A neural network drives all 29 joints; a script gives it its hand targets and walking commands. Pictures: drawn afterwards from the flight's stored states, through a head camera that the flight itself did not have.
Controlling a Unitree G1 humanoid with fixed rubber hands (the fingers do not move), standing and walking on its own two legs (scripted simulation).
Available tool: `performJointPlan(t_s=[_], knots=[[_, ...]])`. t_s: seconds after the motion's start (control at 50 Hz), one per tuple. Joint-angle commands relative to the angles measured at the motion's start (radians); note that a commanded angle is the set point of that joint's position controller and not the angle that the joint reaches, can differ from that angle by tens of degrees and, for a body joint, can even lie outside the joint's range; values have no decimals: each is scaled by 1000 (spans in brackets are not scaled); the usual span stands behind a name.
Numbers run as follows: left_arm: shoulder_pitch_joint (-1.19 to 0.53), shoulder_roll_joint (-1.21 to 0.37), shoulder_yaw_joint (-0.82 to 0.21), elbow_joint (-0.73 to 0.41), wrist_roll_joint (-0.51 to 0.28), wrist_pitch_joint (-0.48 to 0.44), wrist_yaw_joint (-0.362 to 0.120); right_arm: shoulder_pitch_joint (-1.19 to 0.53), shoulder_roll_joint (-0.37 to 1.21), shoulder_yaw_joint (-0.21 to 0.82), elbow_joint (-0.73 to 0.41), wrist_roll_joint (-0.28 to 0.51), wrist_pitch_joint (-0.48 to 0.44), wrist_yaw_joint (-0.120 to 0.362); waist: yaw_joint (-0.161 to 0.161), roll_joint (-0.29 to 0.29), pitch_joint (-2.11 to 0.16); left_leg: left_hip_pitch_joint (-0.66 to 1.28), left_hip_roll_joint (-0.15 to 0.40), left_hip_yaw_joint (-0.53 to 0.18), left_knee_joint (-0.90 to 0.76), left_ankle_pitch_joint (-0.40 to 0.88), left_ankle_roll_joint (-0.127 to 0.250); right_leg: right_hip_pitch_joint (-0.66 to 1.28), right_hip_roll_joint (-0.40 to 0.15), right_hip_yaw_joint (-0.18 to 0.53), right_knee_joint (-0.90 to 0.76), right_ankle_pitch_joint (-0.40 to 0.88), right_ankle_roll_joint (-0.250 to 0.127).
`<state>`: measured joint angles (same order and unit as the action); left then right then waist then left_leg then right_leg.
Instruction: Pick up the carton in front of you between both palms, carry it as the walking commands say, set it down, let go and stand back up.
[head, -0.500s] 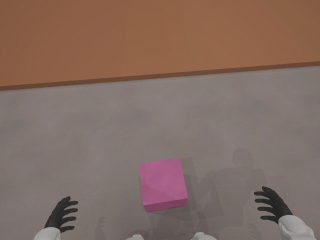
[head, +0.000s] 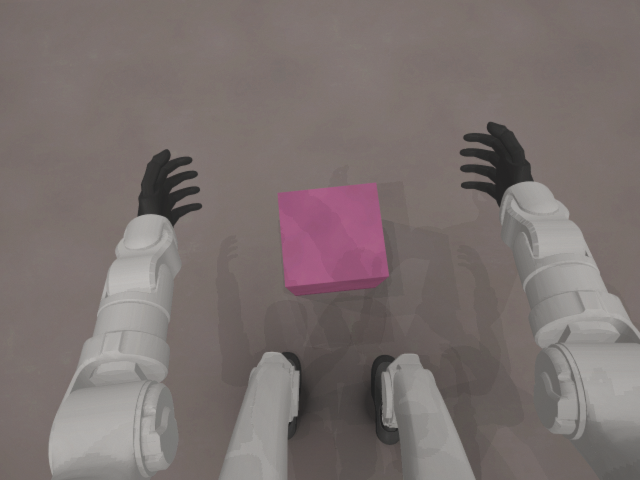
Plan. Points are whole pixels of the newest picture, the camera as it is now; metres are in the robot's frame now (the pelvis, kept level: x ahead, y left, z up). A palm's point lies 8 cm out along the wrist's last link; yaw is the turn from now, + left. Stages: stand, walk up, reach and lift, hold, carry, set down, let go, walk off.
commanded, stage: reach and lift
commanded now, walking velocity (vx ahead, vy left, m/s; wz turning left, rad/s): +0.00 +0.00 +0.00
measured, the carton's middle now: (331, 245) +0.48 +0.02 -0.54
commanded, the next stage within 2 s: none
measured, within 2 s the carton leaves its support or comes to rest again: leaves its support in 1.86 s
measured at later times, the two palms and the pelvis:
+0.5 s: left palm (214, 217) +0.47 +0.21 -0.25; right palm (448, 196) +0.51 -0.17 -0.25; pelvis +0.01 +0.00 -0.10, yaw +1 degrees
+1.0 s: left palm (244, 244) +0.47 +0.21 -0.45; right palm (417, 228) +0.50 -0.17 -0.45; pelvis -0.04 +0.00 -0.27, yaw +1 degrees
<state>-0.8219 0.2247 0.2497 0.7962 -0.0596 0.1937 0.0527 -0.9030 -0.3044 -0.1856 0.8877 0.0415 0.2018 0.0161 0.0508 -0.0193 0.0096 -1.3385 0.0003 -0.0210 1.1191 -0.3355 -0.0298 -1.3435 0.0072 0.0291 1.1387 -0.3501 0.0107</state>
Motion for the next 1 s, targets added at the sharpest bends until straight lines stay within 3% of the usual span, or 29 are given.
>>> performJointPlan(t_s=[0.0,0.12,0.3,0.4,0.52,0.66,0.8,0.9,0.98], knots=[[-348,98,39,-63,5,-22,18,-383,-140,-37,-33,-6,-25,1,16,-19,-811,301,-45,79,-99,10,-27,339,46,-43,-106,-7,21],[-419,81,109,-38,63,-50,31,-483,-137,-90,28,-68,-50,3,35,-33,-991,279,-58,89,-79,95,-33,332,57,-41,-86,80,26],[-312,8,160,-21,121,-141,0,-388,-32,-137,12,-130,-134,-9,17,-55,-953,9,-67,82,88,252,-35,141,62,-32,83,279,24],[-286,19,128,-16,84,-178,8,-331,-29,-103,-7,-96,-166,-34,6,-39,-1003,-110,-69,76,259,331,-39,-20,61,-27,253,342,28],[-307,71,40,-62,-19,-191,35,-362,-90,0,-76,11,-180,-67,8,-39,-1181,-129,-67,74,460,401,-46,-81,54,-40,457,395,36],[-410,133,-19,-86,-102,-167,66,-475,-149,61,-111,95,-160,-90,6,-54,-1218,-207,-58,92,614,234,-48,-128,46,-60,617,237,36],[-554,154,-41,57,-125,-153,77,-605,-175,88,54,127,-144,-99,5,-37,-988,-348,-30,90,706,-7,-40,-297,23,-52,700,-16,29],[-649,178,-63,166,-138,-177,77,-693,-196,119,168,154,-169,-101,12,-27,-884,-386,-16,79,776,-28,-37,-368,8,-37,767,-47,24],[-711,200,-91,204,-166,-200,79,-750,-219,146,197,182,-194,-104,12,-25,-889,-372,-11,72,832,14,-37,-364,1,-30,822,-10,21]])
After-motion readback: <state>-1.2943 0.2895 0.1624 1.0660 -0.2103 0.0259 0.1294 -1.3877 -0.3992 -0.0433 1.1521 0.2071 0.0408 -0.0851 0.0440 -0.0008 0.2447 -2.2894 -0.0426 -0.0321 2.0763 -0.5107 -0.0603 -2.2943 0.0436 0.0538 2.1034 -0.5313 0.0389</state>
